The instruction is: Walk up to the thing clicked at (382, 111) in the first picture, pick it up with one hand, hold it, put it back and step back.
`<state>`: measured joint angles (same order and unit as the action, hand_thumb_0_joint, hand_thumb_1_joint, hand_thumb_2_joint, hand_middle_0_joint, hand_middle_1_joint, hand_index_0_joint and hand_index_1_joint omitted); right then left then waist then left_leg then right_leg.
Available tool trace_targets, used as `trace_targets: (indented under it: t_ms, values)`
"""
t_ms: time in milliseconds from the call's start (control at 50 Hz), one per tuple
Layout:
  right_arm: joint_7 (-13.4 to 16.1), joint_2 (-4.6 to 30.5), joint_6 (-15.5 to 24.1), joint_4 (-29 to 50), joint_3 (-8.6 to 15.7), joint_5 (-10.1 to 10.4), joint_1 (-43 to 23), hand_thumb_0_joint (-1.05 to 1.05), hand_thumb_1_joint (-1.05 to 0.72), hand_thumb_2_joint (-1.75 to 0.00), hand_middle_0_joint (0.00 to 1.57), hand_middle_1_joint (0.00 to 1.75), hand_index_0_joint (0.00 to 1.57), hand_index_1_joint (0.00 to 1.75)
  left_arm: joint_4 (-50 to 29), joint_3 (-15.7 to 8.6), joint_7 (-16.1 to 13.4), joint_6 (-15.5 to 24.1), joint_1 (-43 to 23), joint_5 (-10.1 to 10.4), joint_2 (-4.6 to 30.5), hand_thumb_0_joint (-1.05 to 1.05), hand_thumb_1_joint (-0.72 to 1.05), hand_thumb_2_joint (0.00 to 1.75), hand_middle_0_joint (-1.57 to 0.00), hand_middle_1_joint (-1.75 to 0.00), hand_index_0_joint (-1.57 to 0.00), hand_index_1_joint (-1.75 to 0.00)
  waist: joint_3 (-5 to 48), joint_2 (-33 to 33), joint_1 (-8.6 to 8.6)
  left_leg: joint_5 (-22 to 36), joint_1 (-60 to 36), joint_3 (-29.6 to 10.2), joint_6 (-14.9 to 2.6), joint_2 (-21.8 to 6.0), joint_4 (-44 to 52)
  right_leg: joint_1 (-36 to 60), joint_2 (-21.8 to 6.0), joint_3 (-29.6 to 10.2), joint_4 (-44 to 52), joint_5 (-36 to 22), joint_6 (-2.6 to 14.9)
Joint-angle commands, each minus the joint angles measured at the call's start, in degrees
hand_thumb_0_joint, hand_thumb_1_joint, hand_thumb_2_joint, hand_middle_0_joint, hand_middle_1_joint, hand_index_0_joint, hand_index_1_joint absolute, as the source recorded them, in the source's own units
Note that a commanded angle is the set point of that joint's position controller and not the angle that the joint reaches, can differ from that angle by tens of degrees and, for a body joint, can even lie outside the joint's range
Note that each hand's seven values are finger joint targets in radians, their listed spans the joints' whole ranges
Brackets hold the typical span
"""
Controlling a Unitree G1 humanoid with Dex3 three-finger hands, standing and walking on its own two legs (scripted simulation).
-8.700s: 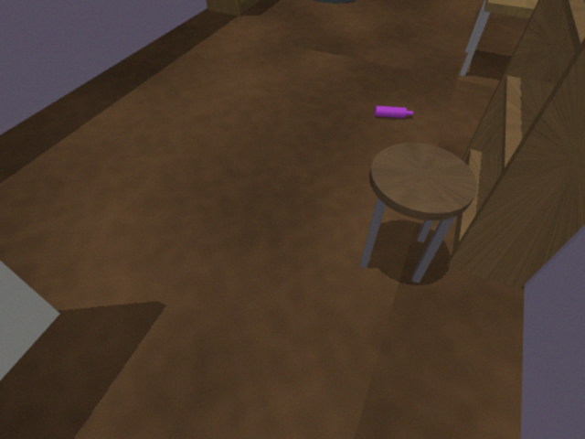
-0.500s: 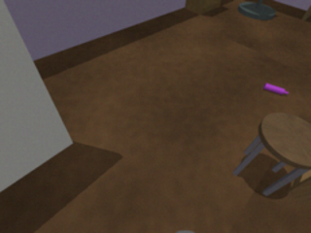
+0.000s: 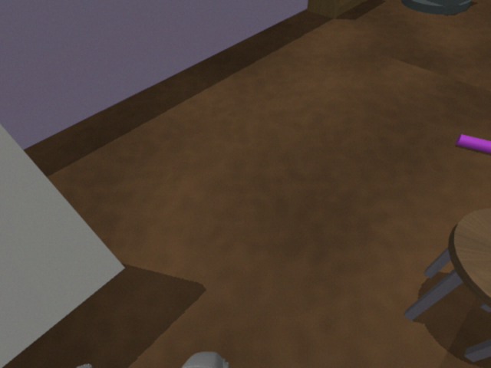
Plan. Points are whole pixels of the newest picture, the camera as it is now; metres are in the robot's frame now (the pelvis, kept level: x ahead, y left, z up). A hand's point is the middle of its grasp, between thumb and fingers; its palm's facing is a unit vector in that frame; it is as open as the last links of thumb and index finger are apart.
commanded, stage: walk up
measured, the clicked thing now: (480, 144) +1.32 -1.27 -0.74
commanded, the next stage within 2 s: stand in 1.76 s
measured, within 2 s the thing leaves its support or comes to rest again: neither
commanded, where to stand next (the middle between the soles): +0.40 +0.01 m, yaw +0 degrees
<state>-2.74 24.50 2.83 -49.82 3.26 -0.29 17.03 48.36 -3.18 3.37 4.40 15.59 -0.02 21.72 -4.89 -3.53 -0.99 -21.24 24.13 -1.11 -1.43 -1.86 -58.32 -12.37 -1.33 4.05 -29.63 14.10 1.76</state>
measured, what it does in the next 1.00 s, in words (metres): walks ahead: left foot, then right foot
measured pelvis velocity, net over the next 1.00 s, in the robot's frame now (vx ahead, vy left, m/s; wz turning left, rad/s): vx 0.32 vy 0.01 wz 0.00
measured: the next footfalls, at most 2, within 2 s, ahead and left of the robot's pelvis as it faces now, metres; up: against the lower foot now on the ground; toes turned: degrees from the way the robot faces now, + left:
left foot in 0.20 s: +0.23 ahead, +0.14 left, +0.00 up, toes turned +5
right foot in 0.60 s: +0.36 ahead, -0.13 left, +0.00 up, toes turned -2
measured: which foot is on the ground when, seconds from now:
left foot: up 0.00-0.18, down 0.20-0.60, up 0.62-0.94, down 0.96-1.00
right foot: down 0.00-0.22, up 0.24-0.58, down 0.60-1.00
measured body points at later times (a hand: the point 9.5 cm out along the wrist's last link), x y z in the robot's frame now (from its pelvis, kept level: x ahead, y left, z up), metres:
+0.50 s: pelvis +0.18 +0.02 +0.00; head +0.20 +0.03 +0.45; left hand +0.24 +0.34 -0.12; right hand +0.24 -0.31 -0.09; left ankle +0.19 +0.14 -0.74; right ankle +0.27 -0.14 -0.70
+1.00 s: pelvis +0.32 +0.01 -0.02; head +0.35 +0.02 +0.43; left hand +0.37 +0.34 -0.14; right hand +0.42 -0.30 -0.13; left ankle +0.42 +0.13 -0.74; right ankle +0.30 -0.14 -0.73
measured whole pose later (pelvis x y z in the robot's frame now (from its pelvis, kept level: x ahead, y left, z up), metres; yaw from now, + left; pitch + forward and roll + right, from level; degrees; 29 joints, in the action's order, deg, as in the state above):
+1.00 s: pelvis +0.32 +0.01 -0.02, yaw +0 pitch -3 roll +0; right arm -1.4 22.8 2.1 -50.4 2.8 -0.6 11.5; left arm 49.5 -1.0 0.1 1.7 15.9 0.8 24.1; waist -7.4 0.1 -1.8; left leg -10.8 23.8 2.0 -0.9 -1.4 -37.9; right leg -15.4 -3.9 1.1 -44.5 26.2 -0.1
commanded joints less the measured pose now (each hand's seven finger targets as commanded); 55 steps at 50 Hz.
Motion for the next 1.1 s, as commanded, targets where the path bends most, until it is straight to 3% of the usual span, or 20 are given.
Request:
trace_targets:
  t_ms: [0,80,160,180,200,220,320,480,540,560,600,620,700,840,900,920,940,960,1020,1080]
  values:
    - [-0.57,9.08,0.96,4.32,3.27,-0.93,0.63,0.0,-0.9,-0.9,0.2,0.3,0.2,0.3,-4.76,-4.86,-1.36,1.34,2.27,-0.45,16.61,0.0,0.9,0.9,-0.2,-0.3,-0.2,-0.3,0.09,12.16,-0.95,2.97,5.05,1.18,1.81,-3.48,11.78,1.46,-13.72,-11.18,15.31,-1.37,12.71]
    - [-1.08,8.36,1.81,5.87,3.7,-0.89,-3.16,0.0,-0.9,-0.9,0.2,0.3,0.2,0.3,-5.82,-4.57,-0.74,1.13,2.57,-0.76,17.26,0.0,0.9,0.9,-0.2,-0.3,-0.2,-0.3,1.22,10.79,-1.75,9.17,-1.7,4.07,1.02,-2.07,21.88,-0.43,-12.9,-8.86,12.9,0.61,10.73]
    - [-0.12,11.16,3.01,2.71,5.15,-1.12,6.2,0.0,-0.9,-0.9,0.2,0.3,0.2,0.3,-6.66,-2.85,-0.76,0.49,2.71,-0.93,14.57,0.0,0.9,0.9,-0.2,-0.3,-0.2,-0.3,6.54,1.48,4.24,8.46,-23.62,5.44,-1.39,1.08,27.78,-9.55,-9.09,-4.55,-5.39,-5.42,6.88]
    - [0.55,15.08,3.4,2.03,6.31,-1.91,11.87,0.0,-0.9,-0.9,0.2,0.3,0.2,0.3,-6.97,-1.88,-0.99,0.35,4.72,-0.43,11.22,0.0,0.9,0.9,-0.2,-0.3,-0.2,-0.3,9.91,-9.56,6.89,-2.13,-29.97,-7.23,-4.67,-7.37,35.25,-15.27,-3.96,-0.24,-23.17,-2.93,4.38]
    - [1.05,19.43,3.68,3.69,7.12,-1.68,12.49,0.0,-0.9,-0.9,0.2,0.3,0.2,0.3,-6.52,-1.8,-1.13,-0.11,6.06,-0.01,10.02,0.0,0.9,0.9,-0.2,-0.3,-0.2,-0.3,8.28,-13.84,6.36,-12.5,-31.04,-35.45,-8.82,-21.37,45.19,-27.52,4.39,-2.77,-32.87,15.54,1.35]
    - [0.96,19.5,3.43,4.53,7.22,0.18,9.51,0.0,-0.9,-0.9,0.2,0.3,0.2,0.3,-4.98,-3.25,-2.01,-0.72,4.81,-0.45,16.47,0.0,0.9,0.9,-0.2,-0.3,-0.2,-0.3,6.18,-4.79,5.73,-13.95,-24.76,-36.72,-12.74,-23.5,45.31,-25.42,0.28,-9.2,-37.7,16.71,2.0]
    - [1.45,13.66,3.44,6.27,4.51,0.15,2.29,0.0,-0.9,-0.9,0.2,0.3,0.2,0.3,-1.01,-3.02,-1.01,-0.96,8.31,-0.18,14.5,0.0,0.9,0.9,-0.2,-0.3,-0.2,-0.3,2.32,-4.81,1.42,10.12,-14.42,-9.72,-10.71,-14.86,42.52,-18.59,-3.98,-7.71,-28.72,7.05,-0.27]
    - [0.61,15.31,2.84,8.29,4.75,-0.32,0.46,0.0,-0.9,-0.9,0.2,0.3,0.2,0.3,-2.13,-3.75,0.87,-0.68,2.45,-0.84,13.16,0.0,0.9,0.9,-0.2,-0.3,-0.2,-0.3,0.36,-6.2,1.8,-4.93,-6.09,-4.18,-10.51,-12.46,42.97,-8.45,-3.05,-1.47,-9.76,-0.27,-0.86]
    - [0.36,13.98,1.81,9.06,4.16,-0.13,-1.79,0.0,-0.9,-0.9,0.2,0.3,0.2,0.3,-0.05,-4.24,0.17,0.28,7.91,-1.16,13.48,0.0,0.9,0.9,-0.2,-0.3,-0.2,-0.3,3.17,-1.34,-1.7,-1.94,-3.09,-1.1,-8.21,-10.13,32.18,3.18,-0.16,1.17,-2.64,-2.53,-0.47]
    - [0.46,10.75,1.52,8.74,3.04,-0.44,0.27,0.0,-0.9,-0.9,0.2,0.3,0.2,0.3,0.99,-5.07,-0.48,0.87,11.25,-1.18,14.78,0.0,0.9,0.9,-0.2,-0.3,-0.2,-0.3,5.5,5.08,-3.42,-0.06,0.14,1.04,-6.51,-7.68,22.31,10.74,0.23,-0.61,-0.09,0.92,0.14]
    - [0.73,5.87,1.26,9.75,0.95,0.02,2.78,0.0,-0.9,-0.9,0.2,0.3,0.2,0.3,-1.14,-6.41,-1.91,2.19,14.01,-1.17,22.59,0.0,0.9,0.9,-0.2,-0.3,-0.2,-0.3,3.9,20.95,-3.99,-8.56,16.91,4.08,-0.72,3.72,-4.61,15.11,-21.82,-38.87,16.93,11.94,8.78]
    - [1.49,11.26,0.75,8.7,2.66,-0.5,0.35,0.0,-0.9,-0.9,0.2,0.3,0.2,0.3,-1.93,-6.07,-1.8,1.87,11.13,-0.36,23.19,0.0,0.9,0.9,-0.2,-0.3,-0.2,-0.3,1.98,13.3,-3.59,-9.35,15.66,-1.72,-0.7,-0.05,-7.31,9.64,-24.62,-40.69,15.44,9.52,13.36]
    - [0.71,11.19,0.39,4.71,2.93,0.41,3.55,0.0,-0.9,-0.9,0.2,0.3,0.2,0.3,-2.95,-4.58,-2.55,1.83,5.48,0.37,18.27,0.0,0.9,0.9,-0.2,-0.3,-0.2,-0.3,1.51,13.34,0.05,-0.42,10.56,-2.57,0.18,-3.34,-0.75,5.61,-15.4,-18.14,12.32,-6.96,10.86]
    - [0.87,6.86,-0.32,3.86,2.25,-0.09,-0.7,0.0,-0.9,-0.9,0.2,0.3,0.2,0.3,-4.2,-2.5,-3.71,0.92,3.02,-0.21,16.48,0.0,0.9,0.9,-0.2,-0.3,-0.2,-0.3,4.04,12.58,-0.17,9.11,-4.27,3.53,1.13,-0.88,18.18,-1.49,-12.7,-6.17,2.24,-33.97,9.66]
    - [1.69,7.77,0.06,1.21,2.71,-0.13,1.61,0.0,-0.9,-0.9,0.2,0.3,0.2,0.3,-4.36,-1.26,-4.1,-0.35,-0.79,0.41,15.04,0.0,0.9,0.9,-0.2,-0.3,-0.2,-0.3,6.38,8.36,2.78,19.09,-16.01,4.66,-0.36,1.3,26.21,-8.13,-9.67,-3.99,-6.56,-20.6,6.0]
    - [2.12,10.52,0.24,0.76,3.23,-0.52,2.66,0.0,-0.9,-0.9,0.2,0.3,0.2,0.3,-4.5,-0.33,-4.09,-0.81,0.08,0.54,12.42,0.0,0.9,0.9,-0.2,-0.3,-0.2,-0.3,7.23,2.49,3.27,24.01,-19.94,0.32,-1.82,-2.54,28.86,-12.01,-7.17,-3.14,-10.78,-10.9,3.69]
    - [2.42,14.11,0.55,1.83,3.7,-0.92,1.17,0.0,-0.9,-0.9,0.2,0.3,0.2,0.3,-4.05,0.47,-4.13,-1.43,2.83,1.16,9.4,0.0,0.9,0.9,-0.2,-0.3,-0.2,-0.3,8.72,-7.99,2.02,25.01,-19.79,-15.44,-5.52,-13.8,33.91,-14.54,-1.05,-1.17,-19.18,4.28,0.45]
    - [2.49,15.46,0.44,3.07,3.53,0.23,-1.93,0.0,-0.9,-0.9,0.2,0.3,0.2,0.3,-1.93,-0.17,-4.72,-2.79,5.6,1.53,12.18,0.0,0.9,0.9,-0.2,-0.3,-0.2,-0.3,10.35,-6.81,1.34,15.61,-15.12,-24.54,-12.41,-19.73,38.01,-10.77,0.63,-4.07,-23.51,21.02,-0.02]
    - [2.93,13.17,-0.43,2.78,2.52,-0.44,-9.39,0.0,-0.9,-0.9,0.2,0.3,0.2,0.3,2.25,-0.71,-4.81,-3.35,4.58,0.89,13.48,0.0,0.9,0.9,-0.2,-0.3,-0.2,-0.3,6.59,-6.04,-0.73,1.47,-8.26,-17.5,-10.15,-14.51,38.28,-9.62,-2.57,-6.67,-21.36,18.51,0.23]
    - [2.53,12.39,-1.02,1.71,1.92,-0.43,-11.37,0.0,-0.9,-0.9,0.2,0.3,0.2,0.3,6.25,-0.87,-4.43,-2.72,6.63,0.29,12.68,0.0,0.9,0.9,-0.2,-0.3,-0.2,-0.3,8.27,-8.65,-1.06,5.66,-7.35,-11.45,-7.73,-11.54,34.45,-3.46,-0.92,-3.15,-9.91,10.49,-0.37]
